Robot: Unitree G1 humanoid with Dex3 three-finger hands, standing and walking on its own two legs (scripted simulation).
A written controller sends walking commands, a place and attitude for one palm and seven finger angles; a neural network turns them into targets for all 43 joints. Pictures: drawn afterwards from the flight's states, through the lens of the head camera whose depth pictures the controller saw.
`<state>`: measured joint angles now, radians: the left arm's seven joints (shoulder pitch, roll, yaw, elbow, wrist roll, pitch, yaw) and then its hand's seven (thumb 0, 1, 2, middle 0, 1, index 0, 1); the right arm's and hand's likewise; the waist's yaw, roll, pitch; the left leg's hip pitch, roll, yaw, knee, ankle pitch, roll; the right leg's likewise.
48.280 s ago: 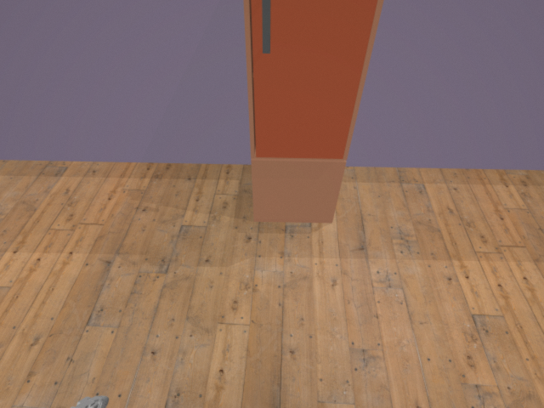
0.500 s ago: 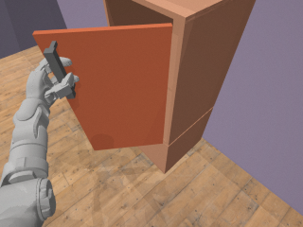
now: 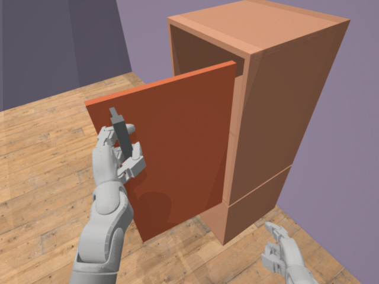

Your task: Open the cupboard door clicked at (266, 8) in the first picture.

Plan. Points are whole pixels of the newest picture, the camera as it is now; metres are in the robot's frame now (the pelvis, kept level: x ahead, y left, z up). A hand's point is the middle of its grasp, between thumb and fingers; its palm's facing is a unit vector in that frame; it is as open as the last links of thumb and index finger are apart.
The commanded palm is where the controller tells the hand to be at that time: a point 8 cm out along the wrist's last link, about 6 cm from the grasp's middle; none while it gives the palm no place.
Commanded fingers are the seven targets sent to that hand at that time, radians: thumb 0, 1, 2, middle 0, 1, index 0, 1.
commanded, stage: pull the door open along its arc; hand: left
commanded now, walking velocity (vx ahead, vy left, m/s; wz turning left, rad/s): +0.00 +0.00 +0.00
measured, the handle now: (124, 142) +0.35 +0.18 +0.15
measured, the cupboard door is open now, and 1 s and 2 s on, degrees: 84 97 100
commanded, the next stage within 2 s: open thumb and fingers to let go in 0.30 s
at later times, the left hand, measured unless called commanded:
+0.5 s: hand (165, 180) +0.26 +0.07 +0.16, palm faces +0.35 -0.94 +0.00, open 6.4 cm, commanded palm +0.21 +0.11 +0.15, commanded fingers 0.00 0.48 0.72 -0.37 -1.30 -0.37 -1.30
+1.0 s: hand (160, 175) +0.27 +0.08 +0.16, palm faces +0.36 -0.93 +0.01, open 13.5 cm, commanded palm +0.22 +0.11 +0.15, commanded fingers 0.00 -0.50 0.30 -0.22 -0.75 -0.22 -0.75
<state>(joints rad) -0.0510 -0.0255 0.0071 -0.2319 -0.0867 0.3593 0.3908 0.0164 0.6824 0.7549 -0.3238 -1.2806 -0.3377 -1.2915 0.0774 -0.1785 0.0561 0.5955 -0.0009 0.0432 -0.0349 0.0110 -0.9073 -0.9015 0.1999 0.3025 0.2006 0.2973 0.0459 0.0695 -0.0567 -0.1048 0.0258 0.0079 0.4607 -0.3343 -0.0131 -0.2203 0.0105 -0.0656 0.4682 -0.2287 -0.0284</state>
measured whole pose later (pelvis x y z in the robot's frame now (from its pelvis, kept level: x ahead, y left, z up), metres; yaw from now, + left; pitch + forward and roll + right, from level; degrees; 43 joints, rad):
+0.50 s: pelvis -0.03 -0.01 +0.00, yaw +1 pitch -4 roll +0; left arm 0.02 -0.09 -0.24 -0.30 0.00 0.36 0.52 0.02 0.67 0.76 -0.33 -1.31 -0.31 -1.31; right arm 0.11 -0.18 0.04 0.66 -0.02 0.06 -0.02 0.01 -0.91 -0.90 0.20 0.30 0.20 0.30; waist 0.04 0.08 -0.01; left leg -0.11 0.03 -0.02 0.50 -0.32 -0.02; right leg -0.20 0.01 -0.09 0.48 -0.21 -0.04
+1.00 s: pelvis -0.05 +0.01 +0.00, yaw +1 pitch -6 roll +0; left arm -0.18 -0.14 -0.21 -0.06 0.02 0.33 0.56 0.00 -0.39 0.34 -0.31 -1.12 -0.32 -1.12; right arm 0.09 -0.15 0.05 0.68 -0.02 0.07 -0.03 0.01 -0.91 -0.90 0.20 0.30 0.20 0.30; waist 0.05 0.05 0.00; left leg -0.11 -0.01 -0.01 0.47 -0.27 0.01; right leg -0.20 -0.03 -0.08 0.44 -0.15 -0.01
